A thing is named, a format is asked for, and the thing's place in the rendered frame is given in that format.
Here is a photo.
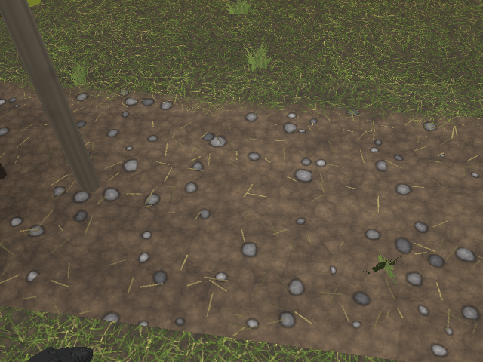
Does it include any robot left hand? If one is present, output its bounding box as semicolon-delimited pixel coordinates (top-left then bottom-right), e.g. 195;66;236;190
28;347;93;362

